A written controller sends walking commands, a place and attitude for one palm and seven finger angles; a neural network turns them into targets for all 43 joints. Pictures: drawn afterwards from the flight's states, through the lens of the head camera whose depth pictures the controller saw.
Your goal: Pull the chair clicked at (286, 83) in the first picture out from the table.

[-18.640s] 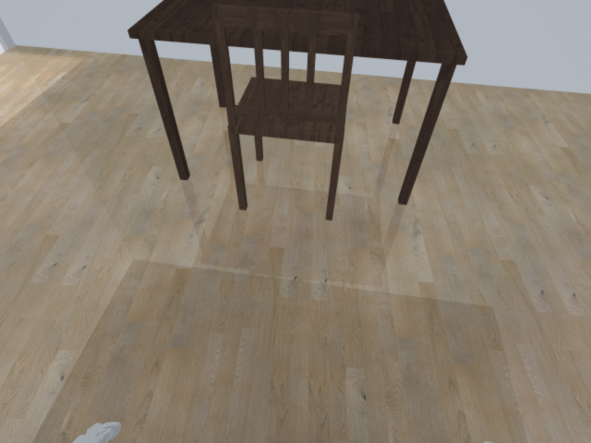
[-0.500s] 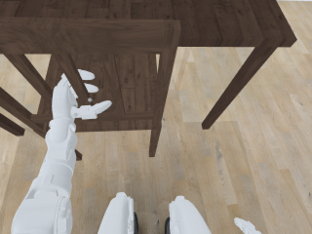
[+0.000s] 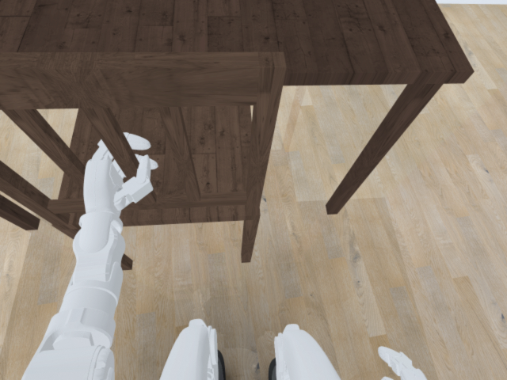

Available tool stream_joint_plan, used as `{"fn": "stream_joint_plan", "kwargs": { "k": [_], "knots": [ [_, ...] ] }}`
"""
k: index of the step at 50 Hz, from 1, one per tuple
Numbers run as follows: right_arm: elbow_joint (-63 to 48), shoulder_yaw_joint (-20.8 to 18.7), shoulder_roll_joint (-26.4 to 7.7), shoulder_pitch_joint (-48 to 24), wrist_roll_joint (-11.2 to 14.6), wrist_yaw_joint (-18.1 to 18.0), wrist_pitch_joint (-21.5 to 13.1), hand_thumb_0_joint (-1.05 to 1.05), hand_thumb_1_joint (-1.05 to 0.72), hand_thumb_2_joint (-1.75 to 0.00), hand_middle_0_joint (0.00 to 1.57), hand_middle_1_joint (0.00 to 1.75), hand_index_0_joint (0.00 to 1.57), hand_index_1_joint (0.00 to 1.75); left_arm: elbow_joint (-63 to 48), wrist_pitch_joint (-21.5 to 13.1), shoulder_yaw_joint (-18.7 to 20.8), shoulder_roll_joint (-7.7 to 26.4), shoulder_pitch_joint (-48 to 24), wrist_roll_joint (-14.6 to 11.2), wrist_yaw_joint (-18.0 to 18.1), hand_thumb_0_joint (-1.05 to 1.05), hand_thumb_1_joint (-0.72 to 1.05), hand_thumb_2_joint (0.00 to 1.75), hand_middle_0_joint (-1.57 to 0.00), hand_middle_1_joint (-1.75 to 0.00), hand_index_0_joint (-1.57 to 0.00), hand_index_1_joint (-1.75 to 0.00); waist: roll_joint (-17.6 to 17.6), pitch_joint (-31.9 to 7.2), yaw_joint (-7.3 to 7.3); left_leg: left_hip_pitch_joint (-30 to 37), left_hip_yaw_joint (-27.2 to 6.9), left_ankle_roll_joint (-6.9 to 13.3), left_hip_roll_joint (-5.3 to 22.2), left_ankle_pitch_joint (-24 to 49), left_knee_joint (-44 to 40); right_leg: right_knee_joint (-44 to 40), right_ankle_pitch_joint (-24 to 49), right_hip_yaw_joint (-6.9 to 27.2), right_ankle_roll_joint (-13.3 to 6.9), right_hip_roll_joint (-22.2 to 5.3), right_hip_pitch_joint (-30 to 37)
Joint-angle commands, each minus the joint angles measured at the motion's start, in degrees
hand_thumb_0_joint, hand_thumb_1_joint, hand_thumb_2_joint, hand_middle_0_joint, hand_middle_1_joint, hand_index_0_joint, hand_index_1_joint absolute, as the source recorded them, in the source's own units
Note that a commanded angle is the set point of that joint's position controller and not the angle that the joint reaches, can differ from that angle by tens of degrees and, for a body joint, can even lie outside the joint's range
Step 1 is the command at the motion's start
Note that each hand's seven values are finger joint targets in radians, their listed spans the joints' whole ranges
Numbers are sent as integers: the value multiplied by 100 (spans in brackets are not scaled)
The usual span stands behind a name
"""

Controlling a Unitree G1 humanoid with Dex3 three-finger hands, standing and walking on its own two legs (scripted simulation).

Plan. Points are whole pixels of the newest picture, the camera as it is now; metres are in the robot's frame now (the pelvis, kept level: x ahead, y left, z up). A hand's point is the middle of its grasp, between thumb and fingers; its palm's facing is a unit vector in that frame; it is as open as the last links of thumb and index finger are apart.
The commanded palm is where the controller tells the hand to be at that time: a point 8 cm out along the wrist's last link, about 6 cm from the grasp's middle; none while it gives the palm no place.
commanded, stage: hook a spindle and tug to test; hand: left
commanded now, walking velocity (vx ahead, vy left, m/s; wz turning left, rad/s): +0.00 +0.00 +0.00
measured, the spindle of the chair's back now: (128, 162) +0.44 +0.19 +0.02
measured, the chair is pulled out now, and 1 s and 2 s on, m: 0.01 0.08 0.21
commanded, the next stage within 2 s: step backward, pulling the chair out in 0.34 s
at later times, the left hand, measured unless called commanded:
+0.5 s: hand (137, 201) +0.38 +0.17 +0.01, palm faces +0.07 -0.99 -0.08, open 5.4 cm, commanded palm +0.36 +0.22 +0.02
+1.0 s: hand (141, 224) +0.34 +0.15 +0.03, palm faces +0.05 -0.99 -0.12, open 5.3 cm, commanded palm +0.31 +0.20 +0.03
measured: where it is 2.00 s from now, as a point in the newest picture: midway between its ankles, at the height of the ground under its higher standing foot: outside the picture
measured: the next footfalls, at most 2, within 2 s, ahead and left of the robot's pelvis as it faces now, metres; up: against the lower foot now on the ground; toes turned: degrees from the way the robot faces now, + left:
right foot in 1.72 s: -0.10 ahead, -0.16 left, +0.00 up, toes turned -3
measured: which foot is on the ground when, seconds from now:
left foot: down 0.00-1.00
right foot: down 0.00-1.00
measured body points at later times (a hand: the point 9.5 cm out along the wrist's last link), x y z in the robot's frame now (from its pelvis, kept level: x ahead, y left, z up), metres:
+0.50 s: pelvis +0.01 +0.00 +0.01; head +0.14 +0.01 +0.44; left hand +0.37 +0.22 +0.02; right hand +0.14 -0.25 -0.11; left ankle +0.03 +0.09 -0.63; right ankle -0.01 -0.12 -0.63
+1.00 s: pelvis -0.02 +0.01 +0.10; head +0.09 +0.01 +0.53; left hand +0.33 +0.21 +0.04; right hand +0.07 -0.26 -0.03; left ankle +0.03 +0.09 -0.63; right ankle -0.01 -0.12 -0.63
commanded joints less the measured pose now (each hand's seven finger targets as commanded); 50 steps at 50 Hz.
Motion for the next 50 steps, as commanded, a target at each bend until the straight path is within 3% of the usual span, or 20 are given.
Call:
{"fn": "stream_joint_plan", "kwargs": {
  "k": [1,11,14,16,18,21,22,23,24,26,27,28,29,32,33,34,38,41,44,50],
  "knots": [
    [-519,-342,-909,434,2,-5,-157,0,-90,-90,20,30,20,30,-1623,-573,179,884,-723,-93,-93,0,90,90,-50,-145,-50,-145,202,-2823,206,2634,-505,-232,-49,2797,-727,-768,2611,106,-86,54,1157],
    [-489,-360,-883,335,-3,-34,-250,0,-90,-90,20,30,20,30,-2019,-610,47,695,-354,-183,-154,0,90,90,-50,-145,-50,-145,258,-2592,151,2649,-509,-235,-32,2913,-680,-720,2717,92,-66,33,1035],
    [-523,-371,-888,320,-3,-46,-280,0,-90,-90,20,30,20,30,-2122,-594,171,783,16,-225,-201,0,90,90,-50,-145,-50,-145,201,-2762,257,2659,-501,-231,-44,3073,-674,-680,2898,101,-72,21,1224],
    [-522,-376,-882,274,2,-62,-291,0,-90,-90,20,30,20,30,-2231,-587,162,774,7,-261,-231,0,90,90,-50,-145,-50,-145,134,-2753,242,2608,-486,-226,-49,3044,-663,-689,2945,115,-59,11,1292],
    [-559,-374,-878,257,16,-69,-320,0,-90,-90,20,30,20,30,-2400,-576,27,692,12,-262,-248,0,90,90,-50,-145,-50,-145,346,-2791,250,2789,-522,-240,-40,3200,-671,-675,2915,104,-82,3,1178],
    [-507,-369,-879,235,1,-79,-343,0,-90,-90,20,30,20,30,-2401,-541,-69,599,-65,-267,-229,0,90,90,-50,-145,-50,-145,200,-2704,199,2794,-559,-247,-23,3061,-669,-705,2755,62,-67,5,1091],
    [-513,-364,-863,197,10,-87,-359,0,-90,-90,20,30,20,30,-2510,-539,-363,359,-363,-249,-219,0,90,90,-50,-145,-50,-145,203,-2690,85,2798,-562,-228,-33,2937,-658,-735,2686,68,-53,-2,1015],
    [-1009,-280,-782,551,263,-283,88,0,-90,-90,20,30,20,30,-3165,222,328,2073,-1147,471,461,0,90,90,-50,-145,-50,-145,382,-3806,388,4516,-435,-113,21,2729,-1761,-1803,3056,546,-141,-368,3229],
    [-1091,-339,-767,579,331,-466,162,0,-90,-90,20,30,20,30,-3942,528,39,1883,-1541,494,711,0,90,90,-50,-145,-50,-145,805,-3894,313,5019,-375,-107,-42,3024,-2007,-2141,3951,623,-61,-381,3589],
    [-1028,-301,-741,447,349,-637,169,0,-90,-90,20,30,20,30,-3353,993,-92,1473,-832,545,948,0,90,90,-50,-145,-50,-145,844,-3277,269,4993,-483,-114,32,3515,-2189,-2184,4402,569,3,-439,3347],
    [-937,-272,-714,321,351,-687,250,0,-90,-90,20,30,20,30,-2612,1274,-348,1126,-415,592,965,0,90,90,-50,-145,-50,-145,534,-2520,230,4607,-592,-125,153,3133,-2454,-2303,3742,426,18,-427,3233],
    [-813,-234,-747,328,363,-732,303,0,-90,-90,20,30,20,30,-1940,1493,-604,799,-218,604,981,0,90,90,-50,-145,-50,-145,211,-2031,220,4368,-690,-62,222,3218,-2610,-2433,3744,406,62,-407,3268],
    [-675,-220,-778,353,363,-755,360,0,-90,-90,20,30,20,30,-1462,1620,-673,744,-266,611,1005,0,90,90,-50,-145,-50,-145,-116,-1694,216,4179,-708,-28,295,3286,-2697,-2596,3989,484,173,-458,3439],
    [-431,-203,-856,433,349,-814,413,0,-90,-90,20,30,20,30,-649,1610,-785,742,-948,653,1044,0,90,90,-50,-145,-50,-145,-235,-1500,205,4426,-721,-23,472,3748,-3042,-2924,4606,583,301,-632,3838],
    [-393,-230,-877,417,333,-844,401,0,-90,-90,20,30,20,30,-591,1510,-701,883,-1205,673,1055,0,90,90,-50,-145,-50,-145,124,-1471,227,4620,-736,-36,518,4094,-3143,-2982,4647,572,272,-657,3843],
    [-328,-221,-849,436,327,-842,411,0,-90,-90,20,30,20,30,-295,1476,-768,783,-1177,682,1039,0,90,90,-50,-145,-50,-145,352,-1415,232,4883,-805,-22,591,4423,-3229,-3024,4500,553,251,-627,3821],
    [-236,-285,-837,354,264,-798,441,0,-90,-90,20,30,20,30,156,1304,-916,611,-1198,665,918,0,90,90,-50,-145,-50,-145,1030,-1402,294,5800,-1270,97,961,5589,-3572,-3132,2922,468,125,-456,3660],
    [-273,-280,-802,182,197,-728,434,0,-90,-90,20,30,20,30,248,1238,-936,544,-995,636,872,0,90,90,-50,-145,-50,-145,1326,-1171,357,5967,-1439,146,1159,5498,-3896,-3137,1924,423,59,-382,3655],
    [-330,-282,-805,71,154,-694,397,0,-90,-90,20,30,20,30,89,1192,-856,585,-691,618,837,0,90,90,-50,-145,-50,-145,1225,-1131,427,5927,-1441,170,1252,5448,-4016,-3325,2038,439,27,-381,3991],
    [-398,-331,-809,6,223,-753,335,0,-90,-90,20,30,20,30,-233,1158,-853,584,-443,568,812,0,90,90,-50,-145,-50,-145,330,-1286,400,5435,-1062,14,1110,4344,-3918,-3732,3782,642,-12,-586,4829]
  ]
}}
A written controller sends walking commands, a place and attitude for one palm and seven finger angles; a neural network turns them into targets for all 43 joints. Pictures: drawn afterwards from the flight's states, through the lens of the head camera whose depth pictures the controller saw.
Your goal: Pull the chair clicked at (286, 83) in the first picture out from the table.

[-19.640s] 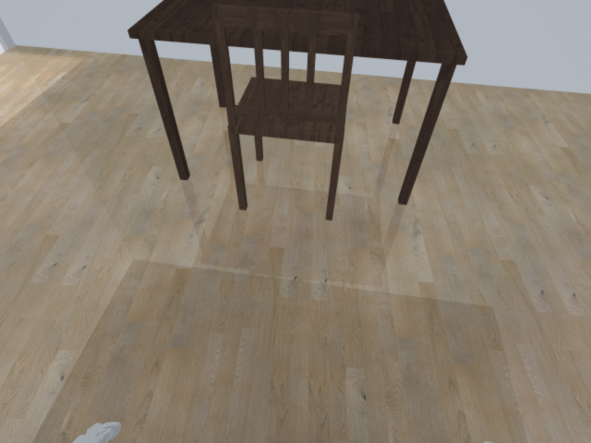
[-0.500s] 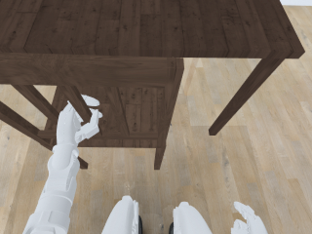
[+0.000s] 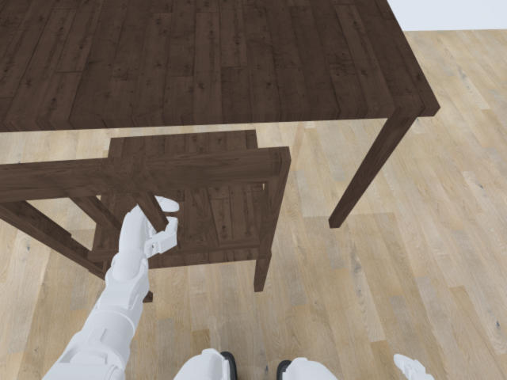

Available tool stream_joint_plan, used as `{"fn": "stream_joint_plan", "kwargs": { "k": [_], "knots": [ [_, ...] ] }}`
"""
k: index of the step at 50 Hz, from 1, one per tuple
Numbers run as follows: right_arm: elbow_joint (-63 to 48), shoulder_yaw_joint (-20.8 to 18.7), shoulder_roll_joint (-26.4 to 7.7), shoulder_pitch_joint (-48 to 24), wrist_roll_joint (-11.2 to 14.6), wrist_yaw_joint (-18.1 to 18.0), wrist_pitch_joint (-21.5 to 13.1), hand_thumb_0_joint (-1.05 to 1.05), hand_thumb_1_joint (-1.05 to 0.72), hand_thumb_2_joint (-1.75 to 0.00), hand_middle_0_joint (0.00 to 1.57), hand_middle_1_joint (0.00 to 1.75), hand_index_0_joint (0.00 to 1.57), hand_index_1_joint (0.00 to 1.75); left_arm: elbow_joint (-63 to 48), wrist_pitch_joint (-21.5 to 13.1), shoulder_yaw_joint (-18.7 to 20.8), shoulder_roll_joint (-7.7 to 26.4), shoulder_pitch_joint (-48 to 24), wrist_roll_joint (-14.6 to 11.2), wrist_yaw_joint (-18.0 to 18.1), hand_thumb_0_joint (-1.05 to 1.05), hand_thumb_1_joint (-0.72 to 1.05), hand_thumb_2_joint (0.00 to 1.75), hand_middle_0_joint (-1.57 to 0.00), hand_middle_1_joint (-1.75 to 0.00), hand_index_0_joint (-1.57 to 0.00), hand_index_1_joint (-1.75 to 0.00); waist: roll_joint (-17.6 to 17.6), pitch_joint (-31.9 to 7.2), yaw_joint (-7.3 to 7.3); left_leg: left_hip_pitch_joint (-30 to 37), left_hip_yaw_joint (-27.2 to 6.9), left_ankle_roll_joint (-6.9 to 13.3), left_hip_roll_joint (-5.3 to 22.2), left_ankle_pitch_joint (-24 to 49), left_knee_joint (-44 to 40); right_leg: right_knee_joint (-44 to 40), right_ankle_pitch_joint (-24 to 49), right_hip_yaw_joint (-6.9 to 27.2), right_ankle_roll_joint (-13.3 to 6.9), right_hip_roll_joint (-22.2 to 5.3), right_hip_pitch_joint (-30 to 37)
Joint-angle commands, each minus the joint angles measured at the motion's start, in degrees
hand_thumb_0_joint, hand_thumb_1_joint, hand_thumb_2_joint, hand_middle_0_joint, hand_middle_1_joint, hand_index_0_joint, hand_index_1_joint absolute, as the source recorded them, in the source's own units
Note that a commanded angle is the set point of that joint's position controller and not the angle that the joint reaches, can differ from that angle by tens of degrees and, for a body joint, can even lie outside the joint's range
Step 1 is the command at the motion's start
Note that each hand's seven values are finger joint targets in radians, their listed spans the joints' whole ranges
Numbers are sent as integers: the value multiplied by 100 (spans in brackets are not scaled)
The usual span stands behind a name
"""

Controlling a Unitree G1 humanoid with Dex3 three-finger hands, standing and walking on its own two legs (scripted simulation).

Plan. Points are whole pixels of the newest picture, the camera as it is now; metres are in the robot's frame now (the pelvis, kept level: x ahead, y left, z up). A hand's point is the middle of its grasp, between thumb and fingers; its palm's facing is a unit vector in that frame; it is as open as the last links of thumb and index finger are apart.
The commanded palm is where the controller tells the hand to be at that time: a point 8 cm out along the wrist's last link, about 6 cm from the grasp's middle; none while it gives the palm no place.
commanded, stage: step backward, pulling the chair out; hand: left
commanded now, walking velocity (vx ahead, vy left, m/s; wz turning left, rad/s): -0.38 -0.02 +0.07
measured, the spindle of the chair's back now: (160, 223) +0.38 +0.17 -0.07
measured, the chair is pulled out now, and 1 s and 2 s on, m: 0.08 0.21 0.37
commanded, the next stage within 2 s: none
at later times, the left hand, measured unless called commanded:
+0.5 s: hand (184, 285) +0.26 +0.11 -0.07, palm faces +0.01 -0.99 -0.15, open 5.3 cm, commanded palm +0.26 +0.17 -0.06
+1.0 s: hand (185, 301) +0.24 +0.11 -0.07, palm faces +0.06 -0.98 -0.19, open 5.5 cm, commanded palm +0.23 +0.17 -0.06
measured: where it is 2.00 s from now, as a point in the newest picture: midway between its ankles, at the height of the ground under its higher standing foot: outside the picture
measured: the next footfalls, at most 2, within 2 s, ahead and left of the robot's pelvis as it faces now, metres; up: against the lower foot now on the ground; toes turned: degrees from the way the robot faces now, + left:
right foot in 0.72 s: -0.09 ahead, -0.17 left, +0.00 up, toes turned -2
left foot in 1.08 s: -0.06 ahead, +0.11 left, +0.00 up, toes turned +0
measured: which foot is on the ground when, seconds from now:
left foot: down 0.00-0.90, up 0.92-1.00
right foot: down 0.00-0.56, up 0.58-0.70, down 0.72-1.00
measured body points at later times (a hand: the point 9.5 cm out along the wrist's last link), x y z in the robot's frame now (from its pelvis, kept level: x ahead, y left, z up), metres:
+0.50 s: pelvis -0.06 -0.01 +0.00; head +0.00 -0.01 +0.45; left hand +0.26 +0.17 -0.05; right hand +0.04 -0.29 -0.12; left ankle +0.04 +0.08 -0.72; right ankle +0.01 -0.13 -0.72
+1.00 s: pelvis -0.09 -0.03 +0.00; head -0.02 -0.04 +0.44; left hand +0.23 +0.16 -0.05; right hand -0.01 -0.30 -0.13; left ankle -0.04 +0.08 -0.70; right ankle -0.06 -0.17 -0.72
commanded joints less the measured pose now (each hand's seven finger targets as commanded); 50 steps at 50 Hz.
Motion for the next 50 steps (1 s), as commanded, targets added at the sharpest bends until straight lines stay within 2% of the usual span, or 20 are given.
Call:
{"fn": "stream_joint_plan", "kwargs": {
  "k": [1,4,9,12,13,15,18,23,26,28,30,33,36,39,42,43,44,45,47,50],
  "knots": [
    [-513,-266,-791,172,20,-104,-197,0,-90,-90,20,30,20,30,-1161,-226,-112,896,-892,287,57,0,90,90,-50,-145,-50,-145,276,-2842,201,1641,-1229,-81,1133,2529,-528,-188,2213,428,-136,-654,1190],
    [-380,-270,-806,181,24,-165,-267,0,-90,-90,20,30,20,30,-1046,-236,-132,1011,-1088,317,125,0,90,90,-50,-145,-50,-145,438,-2797,168,1593,-1134,-128,1078,2090,-651,-201,2183,545,-125,-764,1183],
    [-145,-251,-812,118,44,-232,-426,0,-90,-90,20,30,20,30,-619,-282,-229,1020,-1471,326,193,0,90,90,-50,-145,-50,-145,453,-2355,192,1308,-1149,-62,982,978,-853,-399,873,584,-75,-724,875],
    [-58,-239,-787,84,71,-257,-573,0,-90,-90,20,30,20,30,-415,-358,-353,944,-1680,308,217,0,90,90,-50,-145,-50,-145,54,-2057,181,1152,-1088,-89,782,-99,-829,-816,-61,798,-112,-852,600],
    [-36,-271,-826,90,64,-274,-623,0,-90,-90,20,30,20,30,-375,-382,-206,1151,-1674,321,251,0,90,90,-50,-145,-50,-145,-37,-1925,190,1147,-1024,-110,679,-448,-745,-1063,-345,973,-126,-939,445],
    [25,-248,-793,97,92,-262,-734,0,-90,-90,20,30,20,30,-207,-420,-363,997,-1750,325,277,0,90,90,-50,-145,-50,-145,-346,-1807,168,1217,-885,-200,444,-844,-507,-1461,-850,1229,-199,-1184,204],
    [152,-273,-835,139,99,-260,-862,0,-90,-90,20,30,20,30,-106,-441,-342,1044,-1774,374,352,0,90,90,-50,-145,-50,-145,-626,-1871,174,1587,-727,-329,208,-639,-52,-1829,-928,1399,-297,-1509,-19],
    [182,-223,-940,43,95,-315,-957,0,-90,-90,20,30,20,30,-85,-459,-506,842,-1799,389,356,0,90,90,-50,-145,-50,-145,-137,-1894,204,1349,-1266,-93,683,158,-1039,-894,34,575,-34,-826,461],
    [98,-165,-915,-47,103,-262,-980,0,-90,-90,20,30,20,30,-180,-439,-736,552,-1943,312,284,0,90,90,-50,-145,-50,-145,225,-1808,264,1101,-1896,153,1269,-919,-1779,-78,-955,381,-117,-469,433],
    [29,-150,-929,-162,21,-289,-966,0,-90,-90,20,30,20,30,-343,-378,-636,619,-1990,322,298,0,90,90,-50,-145,-50,-145,901,-1697,295,832,-2530,325,1670,-1761,-2310,771,-1018,278,-186,-324,356],
    [43,-117,-849,-141,-52,-278,-954,0,-90,-90,20,30,20,30,-417,-332,-695,514,-1951,311,276,0,90,90,-50,-145,-50,-145,889,-1783,291,997,-2506,438,1889,-1078,-2125,1145,-928,295,-198,-372,460],
    [101,-131,-832,66,-102,-277,-1027,0,-90,-90,20,30,20,30,-409,-331,-582,576,-1758,330,255,0,90,90,-50,-145,-50,-145,562,-2010,267,1455,-2233,437,1850,-107,-1660,554,-948,249,-157,-334,657],
    [135,-176,-868,156,-121,-223,-1105,0,-90,-90,20,30,20,30,-502,-328,-666,430,-1700,385,190,0,90,90,-50,-145,-50,-145,894,-2032,235,1767,-1960,292,1667,195,-1387,-156,-675,95,-130,-256,775],
    [193,-257,-918,194,-138,-188,-1128,0,-90,-90,20,30,20,30,-516,-307,-453,616,-1510,453,172,0,90,90,-50,-145,-50,-145,802,-2308,222,1940,-1650,104,1425,965,-1036,-517,-173,-12,-134,-245,950],
    [22,-261,-795,-17,-112,-191,-1098,0,-90,-90,20,30,20,30,-728,-340,-320,818,-1504,445,171,0,90,90,-50,-145,-50,-145,183,-2149,208,1385,-1174,-139,1012,132,-691,-767,112,408,-263,-695,1049],
    [-8,-277,-818,-71,-114,-208,-1082,0,-90,-90,20,30,20,30,-630,-319,-185,1016,-1390,464,189,0,90,90,-50,-145,-50,-145,166,-1936,236,1095,-1013,-254,819,-583,-491,-872,-301,719,-407,-1000,860],
    [18,-254,-739,-53,-91,-215,-1038,0,-90,-90,20,30,20,30,-670,-331,-175,1113,-1460,445,223,0,90,90,-50,-145,-50,-145,-399,-1887,212,1041,-769,-407,531,-1031,16,-1136,-774,1185,-585,-1484,582],
    [107,-248,-727,-99,-66,-225,-984,0,-90,-90,20,30,20,30,-634,-334,-138,1197,-1517,448,277,0,90,90,-50,-145,-50,-145,-757,-1897,225,1308,-567,-550,245,-806,930,-1531,-1042,1607,-810,-2068,148],
    [131,-136,-637,-391,-118,-220,-971,0,-90,-90,20,30,20,30,-638,-288,-117,1153,-1552,491,315,0,90,90,-50,-145,-50,-145,-710,-1815,375,843,-886,-580,77,-1010,1852,-1452,492,1512,-1013,-2384,452],
    [293,-102,-712,-265,-79,-233,-992,0,-90,-90,20,30,20,30,-459,-101,-19,1168,-1501,475,310,0,90,90,-50,-145,-50,-145,-1047,-1881,302,474,-1168,-572,168,-1037,744,-626,3196,1005,-793,-2279,1646]
  ]
}}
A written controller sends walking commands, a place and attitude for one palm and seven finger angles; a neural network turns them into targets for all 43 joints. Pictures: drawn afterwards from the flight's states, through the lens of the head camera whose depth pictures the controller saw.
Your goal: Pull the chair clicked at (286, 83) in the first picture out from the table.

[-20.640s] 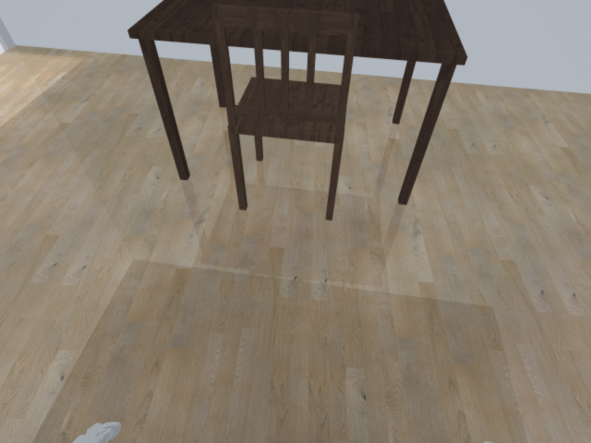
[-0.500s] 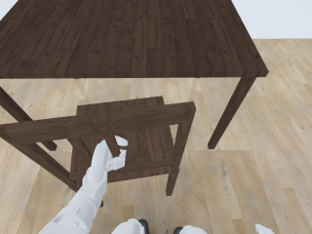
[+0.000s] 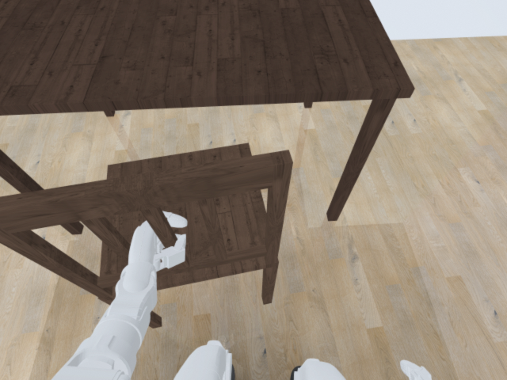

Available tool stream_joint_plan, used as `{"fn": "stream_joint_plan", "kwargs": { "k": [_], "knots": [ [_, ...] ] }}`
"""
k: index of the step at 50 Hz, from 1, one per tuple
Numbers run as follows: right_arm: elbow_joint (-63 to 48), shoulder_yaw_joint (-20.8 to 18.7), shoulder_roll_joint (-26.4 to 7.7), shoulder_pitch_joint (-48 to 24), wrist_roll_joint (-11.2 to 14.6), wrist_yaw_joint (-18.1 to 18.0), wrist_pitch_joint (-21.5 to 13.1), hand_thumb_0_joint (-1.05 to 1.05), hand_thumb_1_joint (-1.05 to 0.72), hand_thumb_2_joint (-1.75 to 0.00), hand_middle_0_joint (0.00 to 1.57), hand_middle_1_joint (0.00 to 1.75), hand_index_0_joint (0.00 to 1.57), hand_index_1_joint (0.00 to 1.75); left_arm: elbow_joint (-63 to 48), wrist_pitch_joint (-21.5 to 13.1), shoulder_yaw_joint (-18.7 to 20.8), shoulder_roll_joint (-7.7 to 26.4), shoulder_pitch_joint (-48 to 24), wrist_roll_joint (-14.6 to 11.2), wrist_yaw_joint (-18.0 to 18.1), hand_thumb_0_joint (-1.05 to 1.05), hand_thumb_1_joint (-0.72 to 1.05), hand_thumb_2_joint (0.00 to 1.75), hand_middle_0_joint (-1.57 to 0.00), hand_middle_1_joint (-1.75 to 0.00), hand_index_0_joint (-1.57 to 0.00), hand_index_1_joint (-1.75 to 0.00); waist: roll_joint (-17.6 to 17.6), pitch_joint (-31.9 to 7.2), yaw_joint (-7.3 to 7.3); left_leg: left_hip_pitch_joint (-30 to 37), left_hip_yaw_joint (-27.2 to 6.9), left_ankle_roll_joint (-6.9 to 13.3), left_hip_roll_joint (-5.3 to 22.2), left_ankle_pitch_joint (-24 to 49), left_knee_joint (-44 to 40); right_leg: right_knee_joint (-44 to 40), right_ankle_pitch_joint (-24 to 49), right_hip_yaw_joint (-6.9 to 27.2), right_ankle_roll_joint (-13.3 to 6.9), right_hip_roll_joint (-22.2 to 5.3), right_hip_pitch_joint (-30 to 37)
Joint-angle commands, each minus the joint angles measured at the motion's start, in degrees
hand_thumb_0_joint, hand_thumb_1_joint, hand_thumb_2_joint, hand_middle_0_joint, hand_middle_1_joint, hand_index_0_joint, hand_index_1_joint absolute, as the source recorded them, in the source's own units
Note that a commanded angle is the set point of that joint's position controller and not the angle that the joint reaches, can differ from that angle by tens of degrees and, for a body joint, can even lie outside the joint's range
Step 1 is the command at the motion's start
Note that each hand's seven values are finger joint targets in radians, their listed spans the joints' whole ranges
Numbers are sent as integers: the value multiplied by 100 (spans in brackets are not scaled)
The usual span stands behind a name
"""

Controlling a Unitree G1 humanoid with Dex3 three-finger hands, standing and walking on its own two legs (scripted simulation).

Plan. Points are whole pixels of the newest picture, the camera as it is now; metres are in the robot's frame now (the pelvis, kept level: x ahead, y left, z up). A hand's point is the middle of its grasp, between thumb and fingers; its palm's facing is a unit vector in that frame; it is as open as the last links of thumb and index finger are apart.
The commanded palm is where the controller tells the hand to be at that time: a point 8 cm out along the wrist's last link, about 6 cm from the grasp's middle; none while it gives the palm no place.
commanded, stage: step backward, pulling the chair out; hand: left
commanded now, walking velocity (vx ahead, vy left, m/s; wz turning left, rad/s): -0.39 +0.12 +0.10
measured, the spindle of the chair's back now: (169, 239) +0.35 +0.17 -0.07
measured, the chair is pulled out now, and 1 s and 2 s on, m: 0.21 0.37 0.65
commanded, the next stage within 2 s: stop walking, hand still on the chair in 1.60 s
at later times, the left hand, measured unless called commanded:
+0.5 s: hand (177, 277) +0.28 +0.14 -0.06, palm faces +0.07 -0.98 -0.19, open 5.6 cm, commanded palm +0.25 +0.20 -0.06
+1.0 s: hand (165, 352) +0.17 +0.14 -0.06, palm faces +0.04 -0.98 -0.18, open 5.6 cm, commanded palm +0.15 +0.20 -0.06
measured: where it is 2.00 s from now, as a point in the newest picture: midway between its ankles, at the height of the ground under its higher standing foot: outside the picture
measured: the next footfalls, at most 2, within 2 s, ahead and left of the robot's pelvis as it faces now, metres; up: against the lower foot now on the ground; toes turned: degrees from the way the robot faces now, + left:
left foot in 0.08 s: +0.04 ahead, +0.14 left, +0.00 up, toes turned +0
left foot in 0.60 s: -0.04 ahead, +0.15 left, +0.00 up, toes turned +2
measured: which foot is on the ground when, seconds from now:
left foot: up 0.00-0.06, down 0.08-0.40, up 0.42-0.58, down 0.60-0.88, up 0.90-1.00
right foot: down 0.00-0.66, up 0.68-0.80, down 0.82-1.00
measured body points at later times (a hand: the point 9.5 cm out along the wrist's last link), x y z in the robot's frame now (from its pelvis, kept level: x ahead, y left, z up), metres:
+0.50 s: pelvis -0.06 +0.00 +0.01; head +0.04 -0.02 +0.45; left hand +0.27 +0.19 -0.05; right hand +0.05 -0.25 -0.13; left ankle -0.05 +0.13 -0.69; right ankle -0.03 -0.14 -0.72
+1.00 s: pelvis -0.17 +0.00 +0.01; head -0.07 -0.01 +0.45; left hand +0.16 +0.20 -0.05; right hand -0.05 -0.25 -0.13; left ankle -0.16 +0.14 -0.69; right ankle -0.12 -0.13 -0.72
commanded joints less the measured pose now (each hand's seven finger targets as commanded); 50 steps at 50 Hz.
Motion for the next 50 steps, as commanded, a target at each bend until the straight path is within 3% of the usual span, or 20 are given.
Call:
{"fn": "stream_joint_plan", "kwargs": {
  "k": [1,4,6,8,10,13,17,18,20,23,28,30,35,38,41,42,44,46,48,50],
  "knots": [
    [-484,-125,-674,-96,17,-84,-199,0,-90,-90,20,30,20,30,-827,-36,175,1285,-1626,239,71,0,90,90,-50,-145,-50,-145,-1187,-2153,97,510,-533,-41,242,-21,-945,-560,3501,900,-693,-1735,1533],
    [-564,-249,-908,27,19,-131,-97,0,-90,-90,20,30,20,30,-962,30,-31,1040,-1680,201,31,0,90,90,-50,-145,-50,-145,-474,-2189,119,1357,-941,314,921,3669,-2255,133,3005,286,-79,-720,1211],
    [-648,-292,-825,220,14,-18,18,0,-90,-90,20,30,20,30,-1052,4,-291,602,-1745,220,-61,0,90,90,-50,-145,-50,-145,1,-2553,114,2239,-1091,555,1271,5410,-1654,175,2088,218,-64,-336,778],
    [-723,-306,-746,89,-103,102,36,0,-90,-90,20,30,20,30,-1427,-39,-393,533,-1886,276,-157,0,90,90,-50,-145,-50,-145,1012,-2768,102,2421,-1323,656,1465,5805,-1847,562,378,175,-109,-237,557],
    [-785,-362,-768,150,-136,204,53,0,-90,-90,20,30,20,30,-1411,-32,-351,474,-1532,283,-132,0,90,90,-50,-145,-50,-145,1219,-2637,114,2542,-1366,764,1674,5909,-1872,619,-625,164,-179,-89,222],
    [-802,-392,-734,269,-111,287,3,0,-90,-90,20,30,20,30,-1461,-79,-204,585,-1248,278,-116,0,90,90,-50,-145,-50,-145,1069,-2641,90,2741,-1258,761,1665,6077,-1512,-55,-15,193,-226,-61,389],
    [-807,-335,-631,171,-75,294,-14,0,-90,-90,20,30,20,30,-1477,-224,-108,817,-1467,375,-104,0,90,90,-50,-145,-50,-145,692,-2726,36,2115,-706,354,1180,4831,-999,-993,2768,361,-284,-423,1324],
    [-799,-327,-653,301,-42,236,7,0,-90,-90,20,30,20,30,-1416,-234,-17,1047,-1440,385,-78,0,90,90,-50,-145,-50,-145,124,-2859,-29,1576,-376,130,906,3938,-868,-903,4114,593,-419,-807,1953],
    [-889,-352,-630,-26,25,58,45,0,-90,-90,20,30,20,30,-1352,-220,343,1440,-1463,329,-15,0,90,90,-50,-145,-50,-145,-1240,-3114,69,483,-84,-143,130,-89,138,-693,6268,1196,-843,-1731,2643],
    [-928,-201,-618,-431,-33,16,44,0,-90,-90,20,30,20,30,-1311,-21,302,1367,-1337,329,-23,0,90,90,-50,-145,-50,-145,-654,-2681,228,187,-596,-69,127,-684,560,-800,4824,1169,-1011,-2127,1963],
    [-786,-168,-710,-184,30,-84,120,0,-90,-90,20,30,20,30,-1277,168,14,1052,-1347,218,33,0,90,90,-50,-145,-50,-145,-1128,-2501,42,1234,-271,-14,357,1615,-1998,-290,3873,389,-416,-1350,1772],
    [-979,-273,-857,-118,1,-66,195,0,-90,-90,20,30,20,30,-1650,135,-256,705,-1540,179,-18,0,90,90,-50,-145,-50,-145,-210,-2519,98,1755,-1010,474,1165,4222,-2103,48,2317,52,-2,-410,1133],
    [-972,-295,-657,-114,-157,159,159,0,-90,-90,20,30,20,30,-1847,47,-411,449,-1585,265,-101,0,90,90,-50,-145,-50,-145,1517,-2357,125,1823,-1247,914,1696,4688,-2220,797,-1123,74,-128,-27,411],
    [-817,-393,-717,218,-100,242,36,0,-90,-90,20,30,20,30,-1612,-15,-280,559,-1410,247,-82,0,90,90,-50,-145,-50,-145,1123,-2596,66,2681,-1086,800,1597,5519,-1589,-239,-239,94,-150,34,431],
    [-749,-359,-661,187,-68,237,-39,0,-90,-90,20,30,20,30,-1465,-158,-302,648,-1664,327,-114,0,90,90,-50,-145,-50,-145,705,-2669,61,2359,-760,488,1199,4630,-1215,-1357,1814,223,-160,-176,1205],
    [-770,-340,-587,163,-34,205,-30,0,-90,-90,20,30,20,30,-1420,-208,-237,836,-1744,378,-101,0,90,90,-50,-145,-50,-145,186,-2756,-14,1871,-309,245,925,3793,-1007,-1286,3380,519,-257,-633,1689],
    [-779,-411,-676,15,73,56,-27,0,-90,-90,20,30,20,30,-1097,-163,142,1316,-1754,313,-53,0,90,90,-50,-145,-50,-145,-1498,-2803,45,734,-47,-113,148,-47,138,-1062,5252,1264,-762,-1689,2048],
    [-884,-282,-587,-401,36,13,-50,0,-90,-90,20,30,20,30,-1032,-108,95,1174,-1770,323,-87,0,90,90,-50,-145,-50,-145,-1174,-2543,248,341,-540,-49,90,-666,848,-1078,4195,1196,-914,-2008,1616],
    [-688,-184,-610,-385,-35,1,-73,0,-90,-90,20,30,20,30,-1009,-27,109,1174,-1643,345,-51,0,90,90,-50,-145,-50,-145,-686,-2444,187,530,-526,-79,169,-384,-2,-903,4011,872,-869,-1813,1648],
    [-673,-141,-567,-227,2,-20,-43,0,-90,-90,20,30,20,30,-930,15,55,1054,-1569,273,-34,0,90,90,-50,-145,-50,-145,-939,-2553,134,852,-329,-82,154,102,-1007,-702,3658,684,-604,-1512,1752]
  ]
}}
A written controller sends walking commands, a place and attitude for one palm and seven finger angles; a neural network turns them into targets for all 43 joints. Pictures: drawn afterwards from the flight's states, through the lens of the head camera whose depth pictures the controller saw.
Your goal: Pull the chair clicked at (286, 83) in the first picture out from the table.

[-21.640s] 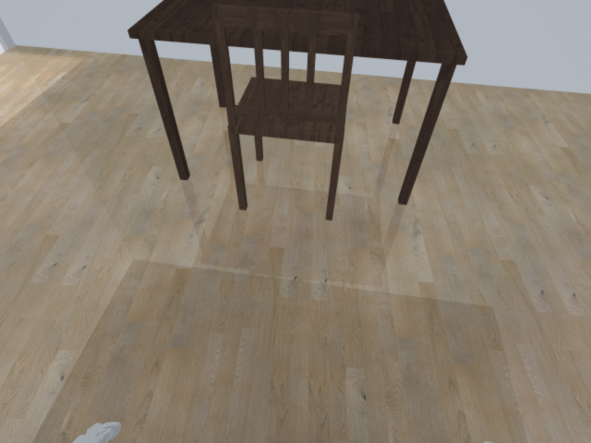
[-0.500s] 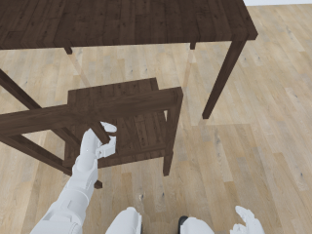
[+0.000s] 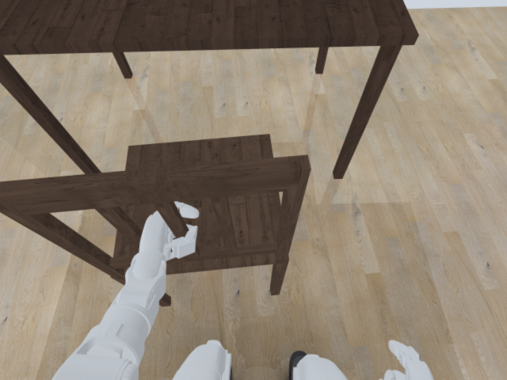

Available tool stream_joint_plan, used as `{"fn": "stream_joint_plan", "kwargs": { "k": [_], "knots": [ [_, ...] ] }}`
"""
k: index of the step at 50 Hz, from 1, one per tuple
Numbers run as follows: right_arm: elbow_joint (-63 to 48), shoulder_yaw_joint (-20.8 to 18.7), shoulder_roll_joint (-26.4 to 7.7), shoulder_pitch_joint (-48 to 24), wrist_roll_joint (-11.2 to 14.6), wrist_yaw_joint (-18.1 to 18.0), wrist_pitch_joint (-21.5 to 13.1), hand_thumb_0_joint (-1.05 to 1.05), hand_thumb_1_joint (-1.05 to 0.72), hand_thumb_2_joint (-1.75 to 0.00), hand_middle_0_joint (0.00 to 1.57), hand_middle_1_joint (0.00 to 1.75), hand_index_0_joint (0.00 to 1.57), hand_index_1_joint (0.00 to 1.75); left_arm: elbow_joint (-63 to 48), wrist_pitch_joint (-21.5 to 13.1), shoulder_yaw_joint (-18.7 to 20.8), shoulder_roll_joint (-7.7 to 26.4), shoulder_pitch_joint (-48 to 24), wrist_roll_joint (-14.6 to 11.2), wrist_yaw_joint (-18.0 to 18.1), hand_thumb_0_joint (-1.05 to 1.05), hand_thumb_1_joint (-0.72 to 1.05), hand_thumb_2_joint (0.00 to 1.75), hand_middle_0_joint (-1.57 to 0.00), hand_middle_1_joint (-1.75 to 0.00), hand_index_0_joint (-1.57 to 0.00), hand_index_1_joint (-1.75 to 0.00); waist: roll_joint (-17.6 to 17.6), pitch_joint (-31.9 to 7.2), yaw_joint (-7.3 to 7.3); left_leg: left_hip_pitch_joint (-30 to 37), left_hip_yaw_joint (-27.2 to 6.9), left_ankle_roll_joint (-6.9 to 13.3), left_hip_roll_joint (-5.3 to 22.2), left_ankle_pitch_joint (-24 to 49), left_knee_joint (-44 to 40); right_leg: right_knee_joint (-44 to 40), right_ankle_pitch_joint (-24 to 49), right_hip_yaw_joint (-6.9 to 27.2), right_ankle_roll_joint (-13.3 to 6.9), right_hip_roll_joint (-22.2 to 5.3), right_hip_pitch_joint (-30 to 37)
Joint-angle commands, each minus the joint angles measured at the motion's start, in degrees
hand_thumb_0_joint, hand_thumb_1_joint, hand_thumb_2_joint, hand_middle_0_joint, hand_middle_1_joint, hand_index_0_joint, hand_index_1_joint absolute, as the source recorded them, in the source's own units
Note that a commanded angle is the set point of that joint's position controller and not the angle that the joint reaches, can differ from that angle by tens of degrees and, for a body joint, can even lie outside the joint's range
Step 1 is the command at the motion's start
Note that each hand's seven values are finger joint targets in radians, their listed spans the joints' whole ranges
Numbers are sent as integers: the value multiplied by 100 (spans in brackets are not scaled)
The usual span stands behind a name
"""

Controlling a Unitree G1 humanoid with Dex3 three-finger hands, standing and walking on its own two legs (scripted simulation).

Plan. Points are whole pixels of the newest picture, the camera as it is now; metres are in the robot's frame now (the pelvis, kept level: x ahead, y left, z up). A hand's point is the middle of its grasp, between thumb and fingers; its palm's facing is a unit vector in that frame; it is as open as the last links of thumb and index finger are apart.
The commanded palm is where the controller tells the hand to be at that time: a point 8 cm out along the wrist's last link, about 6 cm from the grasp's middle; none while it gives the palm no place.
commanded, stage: step backward, pulling the chair out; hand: left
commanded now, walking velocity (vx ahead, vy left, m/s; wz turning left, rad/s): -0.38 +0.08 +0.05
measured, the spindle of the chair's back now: (180, 230) +0.36 +0.15 -0.08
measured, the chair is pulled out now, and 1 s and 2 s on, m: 0.37 0.65 0.67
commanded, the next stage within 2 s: stop walking, hand still on the chair in 0.60 s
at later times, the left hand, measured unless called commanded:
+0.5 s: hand (182, 323) +0.20 +0.12 -0.07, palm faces +0.02 -0.98 -0.20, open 5.6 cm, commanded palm +0.19 +0.18 -0.08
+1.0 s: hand out of the picture +0.06 +0.13 -0.07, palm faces +0.00 -0.99 -0.17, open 5.6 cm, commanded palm +0.05 +0.18 -0.06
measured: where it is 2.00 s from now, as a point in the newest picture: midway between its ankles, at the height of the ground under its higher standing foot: outside the picture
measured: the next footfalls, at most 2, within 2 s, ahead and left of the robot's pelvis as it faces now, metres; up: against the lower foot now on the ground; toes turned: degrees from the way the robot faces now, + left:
left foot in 0.08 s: +0.02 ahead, +0.15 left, +0.00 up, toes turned +1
right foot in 0.32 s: -0.06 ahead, -0.13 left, +0.00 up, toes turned -1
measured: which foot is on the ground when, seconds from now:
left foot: up 0.00-0.06, down 0.08-0.38, up 0.40-0.62, down 0.64-1.00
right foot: down 0.00-0.12, up 0.14-0.30, down 0.32-0.70, up 0.72-0.82, down 0.84-1.00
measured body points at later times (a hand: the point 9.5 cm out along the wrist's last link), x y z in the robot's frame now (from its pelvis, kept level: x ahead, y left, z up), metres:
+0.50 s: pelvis -0.14 -0.01 +0.00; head -0.04 -0.04 +0.44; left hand +0.20 +0.18 -0.06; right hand -0.05 -0.27 -0.15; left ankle -0.12 +0.13 -0.69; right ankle -0.10 -0.13 -0.73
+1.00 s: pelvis -0.23 +0.00 +0.00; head -0.18 -0.02 +0.45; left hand +0.06 +0.18 -0.06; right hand -0.15 -0.23 -0.14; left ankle -0.23 +0.14 -0.73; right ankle -0.19 -0.12 -0.73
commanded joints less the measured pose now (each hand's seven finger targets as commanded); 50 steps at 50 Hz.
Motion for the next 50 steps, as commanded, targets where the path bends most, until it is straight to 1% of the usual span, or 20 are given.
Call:
{"fn": "stream_joint_plan", "kwargs": {
  "k": [1,2,4,7,11,17,18,19,20,23,27,31,34,35,36,38,42,44,46,50],
  "knots": [
    [-459,-189,-744,179,-17,-136,-199,0,-90,-90,20,30,20,30,-897,-176,65,1111,-1260,123,79,0,90,90,-50,-145,-50,-145,-1026,-2759,120,863,-36,-15,261,764,-1453,-29,3082,626,-471,-1387,1595],
    [-460,-221,-822,279,-15,-157,-192,0,-90,-90,20,30,20,30,-956,-163,-23,1066,-1321,99,78,0,90,90,-50,-145,-50,-145,-1001,-2737,83,1147,-5,45,400,1538,-1976,87,2670,518,-342,-1229,1415],
    [-621,-331,-1045,311,-44,-149,-149,0,-90,-90,20,30,20,30,-1107,-164,-195,793,-1333,56,59,0,90,90,-50,-145,-50,-145,92,-2485,151,1387,-836,541,1300,3600,-2285,578,1109,73,31,-293,759],
    [-671,-294,-784,252,-189,31,-135,0,-90,-90,20,30,20,30,-1484,-252,-511,377,-1733,117,-53,0,90,90,-50,-145,-50,-145,1369,-2520,85,1749,-1274,976,1898,4896,-2289,1553,-1447,95,-20,-34,73],
    [-488,-431,-858,555,-161,183,-229,0,-90,-90,20,30,20,30,-1312,-298,-332,480,-1477,138,5,0,90,90,-50,-145,-50,-145,1262,-2550,54,2737,-1091,1027,1904,6347,-1697,1052,-1269,284,-118,29,-221],
    [-428,-414,-815,500,-101,186,-301,0,-90,-90,20,30,20,30,-1097,-535,-62,903,-1330,224,-63,0,90,90,-50,-145,-50,-145,817,-2784,106,2243,-673,596,1367,4609,-1201,-1118,937,286,-99,-57,1110],
    [-433,-425,-834,575,-54,154,-291,0,-90,-90,20,30,20,30,-1015,-546,70,1132,-1179,264,-60,0,90,90,-50,-145,-50,-145,173,-2900,67,1700,-309,388,1039,3757,-997,-1017,1978,334,-165,-309,1596],
    [-471,-502,-795,608,27,99,-274,0,-90,-90,20,30,20,30,-938,-558,298,1456,-1260,230,-13,0,90,90,-50,-145,-50,-145,-1108,-3095,-10,1126,297,55,537,1959,-389,-785,3085,889,-398,-1033,1868],
    [-634,-483,-804,216,71,48,-281,0,-90,-90,20,30,20,30,-960,-512,340,1496,-1277,198,-2,0,90,90,-50,-145,-50,-145,-1734,-2896,140,518,162,-23,146,-79,452,-711,3862,1312,-621,-1635,1645],
    [-518,-288,-733,-54,-10,37,-316,0,-90,-90,20,30,20,30,-813,-314,200,1254,-1267,173,2,0,90,90,-50,-145,-50,-145,-457,-2641,252,140,-449,-9,232,-404,842,-492,2715,1286,-991,-1897,1338],
    [-462,-232,-717,277,59,-11,-298,0,-90,-90,20,30,20,30,-454,-157,211,1144,-1200,86,56,0,90,90,-50,-145,-50,-145,-1169,-2767,245,467,-82,-30,125,-128,-480,-294,2744,1095,-722,-1566,1725],
    [-370,-261,-815,678,71,-134,-300,0,-90,-90,20,30,20,30,-347,-39,-149,839,-1418,27,0,0,90,90,-50,-145,-50,-145,-1237,-2645,122,1436,266,75,411,1177,-2411,-117,1596,890,-414,-1290,1300],
    [-528,-347,-1004,681,30,-130,-227,0,-90,-90,20,30,20,30,-475,-35,-380,484,-1634,11,-72,0,90,90,-50,-145,-50,-145,599,-2434,188,2085,-369,568,1442,3810,-2519,876,1009,150,17,-230,488],
    [-618,-302,-857,448,-101,-61,-224,0,-90,-90,20,30,20,30,-930,-121,-513,381,-2114,-11,-116,0,90,90,-50,-145,-50,-145,1689,-2419,103,2029,-879,848,1744,4717,-2373,1471,-158,54,22,-206,192],
    [-788,-278,-722,304,-129,31,-238,0,-90,-90,20,30,20,30,-1999,-199,-361,609,-2251,35,-102,0,90,90,-50,-145,-50,-145,2005,-2358,151,2028,-1001,1042,1863,4853,-2417,1716,-1499,106,-7,-127,125],
    [-742,-323,-805,486,-39,98,-235,0,-90,-90,20,30,20,30,-1785,-46,-235,647,-1820,66,-38,0,90,90,-50,-145,-50,-145,1220,-2119,233,1975,-830,1014,1731,4297,-2214,1165,-1569,97,-89,25,297],
    [-897,-315,-857,686,73,166,-283,0,-90,-90,20,30,20,30,-1694,150,-468,451,-1201,67,-122,0,90,90,-50,-145,-50,-145,272,-2352,106,1937,-292,461,1065,2788,-1616,-909,463,222,-95,-126,1541],
    [-847,-245,-742,552,67,131,-346,0,-90,-90,20,30,20,30,-1674,145,-419,530,-994,138,-91,0,90,90,-50,-145,-50,-145,430,-2137,44,1632,-138,409,854,1925,-1892,-828,681,307,-155,-357,1490],
    [-812,-292,-774,496,109,73,-286,0,-90,-90,20,30,20,30,-1481,233,-192,763,-894,50,-5,0,90,90,-50,-145,-50,-145,-664,-2328,101,1605,165,251,612,990,-1975,-739,-212,643,-220,-438,1379],
    [-729,-187,-626,368,32,3,-302,0,-90,-90,20,30,20,30,-1464,203,-180,786,-525,74,34,0,90,90,-50,-145,-50,-145,-300,-1999,139,1701,259,335,446,534,-2174,-1089,-1277,728,-162,-509,884]
  ]
}}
